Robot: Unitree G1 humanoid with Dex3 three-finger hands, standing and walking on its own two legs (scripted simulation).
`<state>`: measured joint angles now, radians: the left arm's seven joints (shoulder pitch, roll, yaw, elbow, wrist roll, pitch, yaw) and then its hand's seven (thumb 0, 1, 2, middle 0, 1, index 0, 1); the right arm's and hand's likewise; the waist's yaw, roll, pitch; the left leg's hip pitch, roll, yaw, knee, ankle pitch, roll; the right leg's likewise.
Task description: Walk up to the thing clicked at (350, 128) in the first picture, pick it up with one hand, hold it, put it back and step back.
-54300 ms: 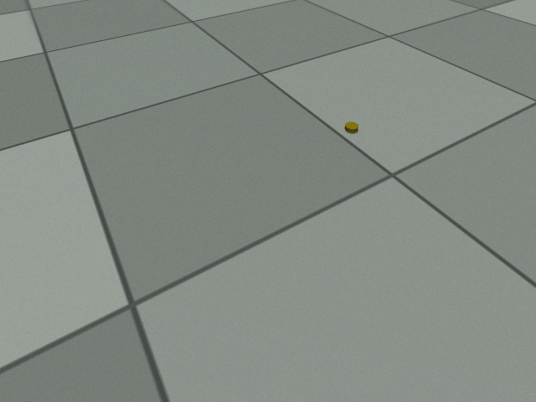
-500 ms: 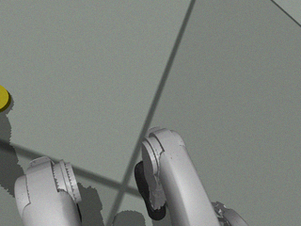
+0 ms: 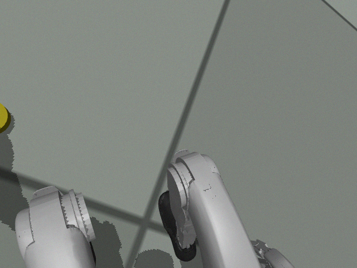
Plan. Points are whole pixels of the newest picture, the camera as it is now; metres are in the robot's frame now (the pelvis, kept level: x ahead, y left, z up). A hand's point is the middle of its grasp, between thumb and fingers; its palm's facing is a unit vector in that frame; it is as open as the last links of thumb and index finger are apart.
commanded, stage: rise first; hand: left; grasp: from above
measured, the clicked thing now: out of the picture +0.50 +0.32 -0.30
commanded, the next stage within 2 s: approach in 0.02 s
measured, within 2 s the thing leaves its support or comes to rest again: neither
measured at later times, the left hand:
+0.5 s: hand out of the picture +0.51 +0.31 -0.18, palm faces -0.38 -0.10 -0.92, open 14.1 cm
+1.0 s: hand out of the picture +0.48 +0.34 -0.19, palm faces -0.49 -0.12 -0.87, open 14.2 cm
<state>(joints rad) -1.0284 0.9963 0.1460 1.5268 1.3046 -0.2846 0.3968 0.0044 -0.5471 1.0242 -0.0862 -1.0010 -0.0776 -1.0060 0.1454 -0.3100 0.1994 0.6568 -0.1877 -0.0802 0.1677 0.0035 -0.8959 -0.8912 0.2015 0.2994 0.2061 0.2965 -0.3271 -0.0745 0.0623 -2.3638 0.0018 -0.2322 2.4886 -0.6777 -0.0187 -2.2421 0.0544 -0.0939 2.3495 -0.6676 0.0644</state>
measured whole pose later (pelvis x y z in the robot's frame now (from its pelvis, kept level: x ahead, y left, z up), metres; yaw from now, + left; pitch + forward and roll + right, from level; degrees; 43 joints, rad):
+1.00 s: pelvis +0.00 +0.00 +0.00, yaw +0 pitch +31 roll -12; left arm -1.09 1.00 0.06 1.47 1.24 -0.25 0.27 0.00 -0.56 1.01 -0.09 -1.05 -0.09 -1.05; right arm 0.15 -0.34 0.22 0.63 -0.18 -0.05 0.14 0.00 -0.91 -0.89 0.20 0.30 0.21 0.30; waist -0.33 -0.09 0.11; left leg -2.36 0.00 -0.24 2.48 -0.68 -0.03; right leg -2.24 0.05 -0.10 2.34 -0.67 0.06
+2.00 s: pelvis +0.00 +0.01 -0.01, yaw -3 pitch +27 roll -15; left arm -1.09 1.12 0.12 1.68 1.31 -0.26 0.54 0.00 -0.52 0.98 -0.08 -1.00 -0.08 -1.00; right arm 0.12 -0.35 0.34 0.60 -0.26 -0.17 0.20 0.00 -0.90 -0.90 0.20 0.30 0.20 0.30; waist -0.41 -0.17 0.19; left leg -2.35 0.01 -0.29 2.55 -0.71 -0.02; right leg -2.22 0.08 -0.14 2.36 -0.66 0.08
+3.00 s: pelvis +0.00 +0.00 -0.01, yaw -4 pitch +26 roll -16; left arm -1.10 1.13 0.09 1.74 1.28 -0.26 0.60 0.00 -0.41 0.90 -0.09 -1.06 -0.12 -1.03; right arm 0.09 -0.35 0.39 0.61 -0.27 -0.19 0.20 0.00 -0.90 -0.90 0.20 0.30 0.20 0.30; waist -0.43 -0.19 0.22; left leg -2.34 0.02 -0.31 2.55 -0.71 -0.02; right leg -2.21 0.08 -0.15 2.35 -0.64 0.08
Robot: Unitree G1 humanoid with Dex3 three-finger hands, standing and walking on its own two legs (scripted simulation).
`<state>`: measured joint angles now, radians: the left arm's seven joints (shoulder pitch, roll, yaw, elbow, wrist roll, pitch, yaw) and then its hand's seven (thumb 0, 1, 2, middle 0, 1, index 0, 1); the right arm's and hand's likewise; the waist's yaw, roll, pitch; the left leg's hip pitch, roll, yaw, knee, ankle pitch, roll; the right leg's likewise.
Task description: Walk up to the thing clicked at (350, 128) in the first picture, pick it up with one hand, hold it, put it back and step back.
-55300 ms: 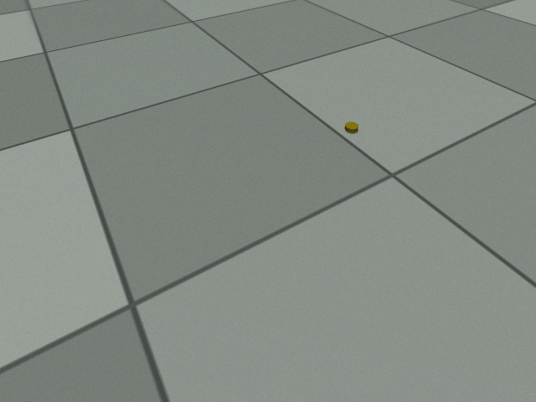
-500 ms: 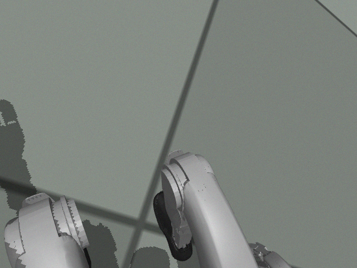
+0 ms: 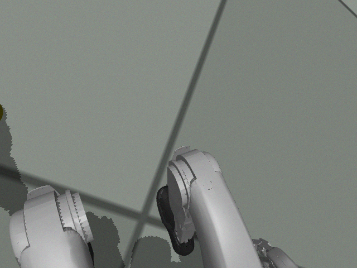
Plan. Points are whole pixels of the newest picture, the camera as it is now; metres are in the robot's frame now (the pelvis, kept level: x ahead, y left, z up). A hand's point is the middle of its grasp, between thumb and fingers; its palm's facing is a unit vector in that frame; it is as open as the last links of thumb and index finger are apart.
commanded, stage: rest palm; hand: left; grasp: from above
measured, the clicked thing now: out of the picture +0.50 +0.32 -0.30
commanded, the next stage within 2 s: close in 1.66 s
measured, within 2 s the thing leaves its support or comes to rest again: neither
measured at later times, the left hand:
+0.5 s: hand out of the picture +0.49 +0.32 -0.24, palm faces -0.42 -0.13 -0.90, open 14.1 cm
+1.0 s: hand out of the picture +0.48 +0.32 -0.26, palm faces -0.44 -0.13 -0.89, open 14.2 cm
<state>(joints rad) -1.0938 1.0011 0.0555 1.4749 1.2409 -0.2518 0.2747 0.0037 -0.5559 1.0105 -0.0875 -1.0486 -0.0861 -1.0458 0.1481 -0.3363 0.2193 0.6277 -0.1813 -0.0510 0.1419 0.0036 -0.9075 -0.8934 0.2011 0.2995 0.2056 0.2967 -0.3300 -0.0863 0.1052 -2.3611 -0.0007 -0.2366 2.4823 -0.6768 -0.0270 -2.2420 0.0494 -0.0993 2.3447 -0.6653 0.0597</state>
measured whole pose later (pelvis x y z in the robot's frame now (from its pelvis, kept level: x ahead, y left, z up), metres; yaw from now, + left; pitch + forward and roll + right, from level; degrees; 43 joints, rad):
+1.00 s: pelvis +0.00 +0.01 -0.01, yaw -4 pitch +27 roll -15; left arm -1.09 1.12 0.12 1.68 1.31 -0.26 0.54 0.00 -0.52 0.98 -0.08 -1.00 -0.08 -1.00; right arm 0.12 -0.35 0.34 0.60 -0.26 -0.17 0.20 0.00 -0.90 -0.90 0.20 0.30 0.20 0.30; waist -0.41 -0.17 0.19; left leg -2.35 0.01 -0.29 2.55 -0.71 -0.02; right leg -2.22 0.08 -0.14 2.36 -0.66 0.08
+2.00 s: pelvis +0.00 +0.01 -0.01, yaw -4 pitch +26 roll -16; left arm -1.10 1.13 0.09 1.74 1.28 -0.26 0.60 0.00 -0.41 0.90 -0.09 -1.06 -0.12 -1.03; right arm 0.09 -0.35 0.39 0.61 -0.27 -0.19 0.20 0.00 -0.90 -0.90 0.20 0.30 0.20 0.30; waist -0.43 -0.19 0.22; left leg -2.34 0.02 -0.31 2.55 -0.71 -0.02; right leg -2.21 0.08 -0.15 2.35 -0.64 0.08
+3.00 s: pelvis +0.00 +0.01 -0.01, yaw -5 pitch +28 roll -16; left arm -1.11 1.15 0.09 1.71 1.25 -0.23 0.57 0.00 -0.04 0.64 -0.34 -0.90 -0.40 -0.84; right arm 0.09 -0.35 0.40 0.61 -0.27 -0.20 0.20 0.00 -0.90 -0.89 0.20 0.30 0.20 0.30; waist -0.43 -0.18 0.23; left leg -2.35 0.03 -0.30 2.54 -0.71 -0.01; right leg -2.22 0.08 -0.15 2.34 -0.65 0.09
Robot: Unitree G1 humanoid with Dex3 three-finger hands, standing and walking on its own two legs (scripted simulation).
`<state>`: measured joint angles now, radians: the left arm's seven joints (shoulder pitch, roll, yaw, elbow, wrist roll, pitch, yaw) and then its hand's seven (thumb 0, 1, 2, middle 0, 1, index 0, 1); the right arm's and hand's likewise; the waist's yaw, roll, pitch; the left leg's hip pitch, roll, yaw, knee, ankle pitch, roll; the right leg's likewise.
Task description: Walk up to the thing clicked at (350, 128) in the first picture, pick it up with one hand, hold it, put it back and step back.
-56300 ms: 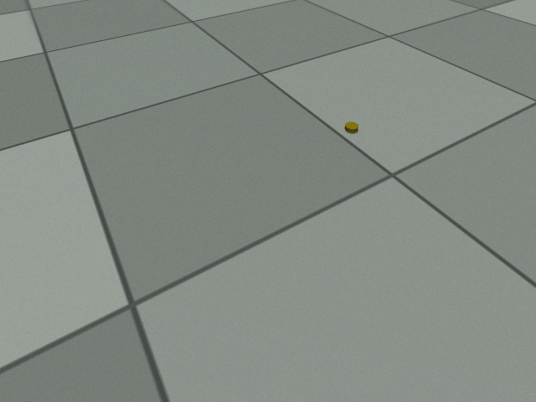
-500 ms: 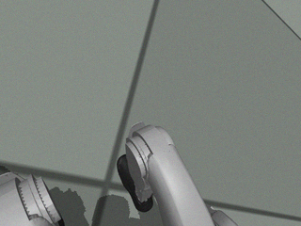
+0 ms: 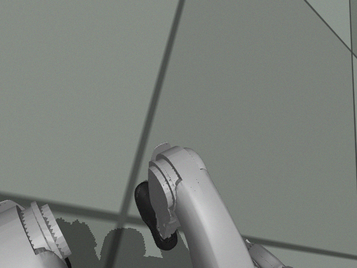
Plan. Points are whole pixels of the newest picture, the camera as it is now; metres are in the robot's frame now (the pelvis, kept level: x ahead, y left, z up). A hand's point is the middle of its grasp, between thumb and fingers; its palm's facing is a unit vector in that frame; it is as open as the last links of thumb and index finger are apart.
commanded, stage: rest palm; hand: left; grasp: from above
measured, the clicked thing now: out of the picture +0.48 +0.34 -0.29
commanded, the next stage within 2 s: close in 0.66 s
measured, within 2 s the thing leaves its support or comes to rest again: neither
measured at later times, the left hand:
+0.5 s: hand out of the picture +0.46 +0.34 -0.26, palm faces -0.41 -0.16 -0.90, open 14.0 cm
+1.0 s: hand out of the picture +0.46 +0.33 -0.26, palm faces -0.42 -0.16 -0.89, open 13.6 cm
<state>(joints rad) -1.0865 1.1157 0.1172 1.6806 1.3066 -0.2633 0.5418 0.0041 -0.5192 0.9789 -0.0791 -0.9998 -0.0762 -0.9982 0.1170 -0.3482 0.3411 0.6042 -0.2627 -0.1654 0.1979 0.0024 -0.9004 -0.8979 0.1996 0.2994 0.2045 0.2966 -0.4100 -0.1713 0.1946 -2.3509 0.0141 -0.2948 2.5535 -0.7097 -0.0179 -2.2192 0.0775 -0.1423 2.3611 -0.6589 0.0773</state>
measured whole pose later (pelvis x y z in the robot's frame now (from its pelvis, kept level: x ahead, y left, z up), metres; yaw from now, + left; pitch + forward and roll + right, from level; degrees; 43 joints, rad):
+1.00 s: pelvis +0.00 +0.00 +0.00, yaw -1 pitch +26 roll -16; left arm -1.10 1.13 0.09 1.74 1.28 -0.26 0.60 0.00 -0.41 0.90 -0.09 -1.06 -0.12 -1.03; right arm 0.09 -0.35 0.39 0.61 -0.27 -0.19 0.20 0.00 -0.90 -0.90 0.20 0.30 0.20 0.30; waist -0.43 -0.19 0.22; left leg -2.34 0.02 -0.31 2.55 -0.71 -0.02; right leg -2.21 0.08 -0.15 2.35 -0.64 0.08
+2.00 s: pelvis +0.00 +0.00 +0.00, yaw -1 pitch +28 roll -16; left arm -1.11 1.15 0.09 1.71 1.25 -0.23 0.57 0.00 -0.04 0.64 -0.34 -0.90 -0.40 -0.84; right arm 0.09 -0.35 0.40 0.61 -0.27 -0.20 0.20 0.00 -0.90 -0.89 0.20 0.30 0.20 0.30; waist -0.43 -0.18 0.23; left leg -2.35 0.03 -0.30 2.54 -0.71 -0.01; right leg -2.22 0.08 -0.15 2.34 -0.65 0.09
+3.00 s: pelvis +0.00 +0.00 +0.01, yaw +0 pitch +30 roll -16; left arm -1.03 1.08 0.17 1.49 1.23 -0.16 0.41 0.00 -0.01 0.43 -0.61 -0.67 -0.65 -0.60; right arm 0.16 -0.35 0.29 0.61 -0.24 -0.14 0.21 0.00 -0.91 -0.90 0.20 0.30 0.20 0.30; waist -0.38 -0.10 0.14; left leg -2.37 0.02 -0.28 2.53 -0.71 -0.01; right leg -2.23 0.05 -0.14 2.33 -0.66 0.06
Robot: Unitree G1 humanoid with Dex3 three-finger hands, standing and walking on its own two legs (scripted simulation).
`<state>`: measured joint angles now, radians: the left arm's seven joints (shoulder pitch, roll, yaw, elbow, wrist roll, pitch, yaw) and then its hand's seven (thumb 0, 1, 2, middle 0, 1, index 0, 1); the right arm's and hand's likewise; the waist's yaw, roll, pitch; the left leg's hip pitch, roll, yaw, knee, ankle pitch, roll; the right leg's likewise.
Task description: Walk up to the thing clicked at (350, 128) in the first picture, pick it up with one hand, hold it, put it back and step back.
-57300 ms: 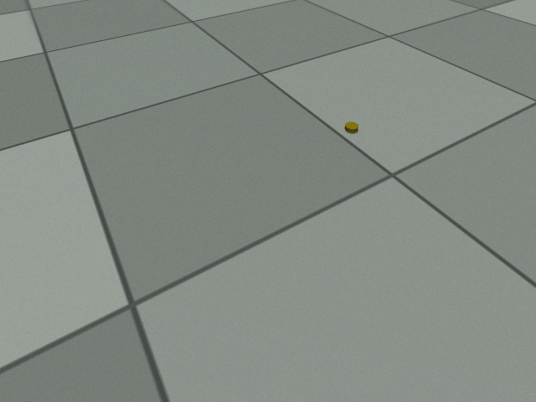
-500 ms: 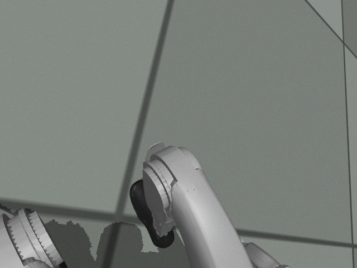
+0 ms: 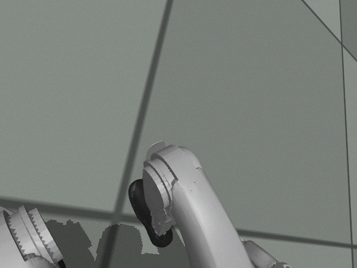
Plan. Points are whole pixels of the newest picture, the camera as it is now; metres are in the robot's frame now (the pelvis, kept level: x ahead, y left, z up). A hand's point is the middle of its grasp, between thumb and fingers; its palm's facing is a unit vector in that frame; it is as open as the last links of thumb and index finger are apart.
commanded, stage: close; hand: left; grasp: from above
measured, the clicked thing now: out of the picture +0.48 +0.35 -0.29
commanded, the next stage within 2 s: settle in 1.36 s
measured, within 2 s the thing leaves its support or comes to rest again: leaves its support in 1.74 s
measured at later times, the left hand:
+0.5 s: hand out of the picture +0.46 +0.34 -0.26, palm faces -0.43 -0.17 -0.88, open 12.8 cm
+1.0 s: hand out of the picture +0.46 +0.35 -0.26, palm faces -0.43 -0.17 -0.89, open 11.1 cm
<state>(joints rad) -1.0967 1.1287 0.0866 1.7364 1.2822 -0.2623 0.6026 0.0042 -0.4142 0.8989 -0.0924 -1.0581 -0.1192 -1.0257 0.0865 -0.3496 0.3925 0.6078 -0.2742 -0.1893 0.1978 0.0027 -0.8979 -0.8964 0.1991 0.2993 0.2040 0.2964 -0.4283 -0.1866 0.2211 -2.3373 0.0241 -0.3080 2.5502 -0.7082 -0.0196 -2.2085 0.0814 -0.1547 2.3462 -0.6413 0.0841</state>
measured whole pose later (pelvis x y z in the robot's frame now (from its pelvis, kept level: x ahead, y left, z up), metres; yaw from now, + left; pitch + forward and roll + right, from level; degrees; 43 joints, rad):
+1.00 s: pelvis +0.00 +0.00 +0.00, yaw +0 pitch +28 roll -16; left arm -1.11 1.15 0.09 1.71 1.25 -0.23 0.57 0.00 -0.04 0.64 -0.34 -0.90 -0.40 -0.84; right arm 0.09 -0.35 0.40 0.61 -0.27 -0.20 0.20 0.00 -0.90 -0.89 0.20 0.30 0.20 0.30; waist -0.43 -0.18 0.23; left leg -2.35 0.03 -0.30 2.54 -0.71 -0.01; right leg -2.22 0.08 -0.15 2.34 -0.65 0.09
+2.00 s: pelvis +0.01 +0.00 +0.00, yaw +0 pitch +30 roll -16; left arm -1.03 1.08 0.17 1.49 1.23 -0.16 0.41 0.00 -0.01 0.43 -0.61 -0.67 -0.65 -0.60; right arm 0.16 -0.35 0.29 0.61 -0.24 -0.14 0.21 0.00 -0.91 -0.90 0.20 0.30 0.20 0.30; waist -0.38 -0.10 0.14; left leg -2.37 0.02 -0.28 2.53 -0.71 -0.01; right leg -2.23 0.05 -0.14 2.33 -0.66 0.06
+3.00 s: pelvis +0.00 -0.01 +0.07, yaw +9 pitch +35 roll -9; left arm -0.81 0.77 0.07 1.00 1.08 -0.14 0.04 0.01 0.01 0.40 -0.62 -0.62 -0.67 -0.56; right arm 0.20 -0.31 0.05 0.60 -0.07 0.08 0.10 0.01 -0.92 -0.90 0.20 0.30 0.21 0.30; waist -0.20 0.03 -0.10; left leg -2.24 0.01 -0.13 2.25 -0.64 0.00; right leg -2.14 -0.01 -0.04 2.17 -0.64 0.05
